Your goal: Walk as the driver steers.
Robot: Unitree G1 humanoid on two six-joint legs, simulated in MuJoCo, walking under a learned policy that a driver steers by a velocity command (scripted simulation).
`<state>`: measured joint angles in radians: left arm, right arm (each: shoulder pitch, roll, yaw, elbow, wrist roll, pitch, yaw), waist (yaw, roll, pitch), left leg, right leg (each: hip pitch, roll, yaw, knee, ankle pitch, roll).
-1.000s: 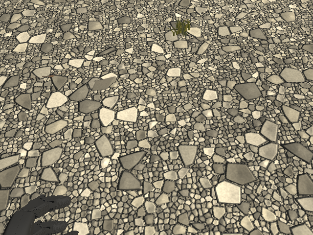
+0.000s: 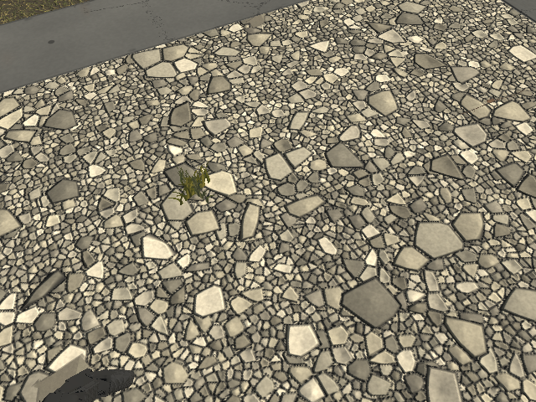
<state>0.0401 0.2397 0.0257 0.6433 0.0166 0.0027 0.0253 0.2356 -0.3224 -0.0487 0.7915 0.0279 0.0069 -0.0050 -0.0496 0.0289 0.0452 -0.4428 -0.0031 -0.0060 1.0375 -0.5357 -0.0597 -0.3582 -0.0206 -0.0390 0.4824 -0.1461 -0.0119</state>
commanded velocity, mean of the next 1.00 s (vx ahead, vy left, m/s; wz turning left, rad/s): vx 0.02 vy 0.00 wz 0.80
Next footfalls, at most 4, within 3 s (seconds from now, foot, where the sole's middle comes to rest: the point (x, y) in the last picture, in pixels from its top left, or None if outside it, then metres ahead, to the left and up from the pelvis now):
0.22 left None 0.05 0.15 -0.77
0.72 right None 0.18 -0.01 -0.77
1.12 left None -0.03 0.17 -0.77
1.52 right None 0.16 -0.01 -0.77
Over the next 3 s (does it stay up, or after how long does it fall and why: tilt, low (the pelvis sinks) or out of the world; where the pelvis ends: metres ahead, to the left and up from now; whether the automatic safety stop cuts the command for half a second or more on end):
stays up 0.91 0.30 -0.05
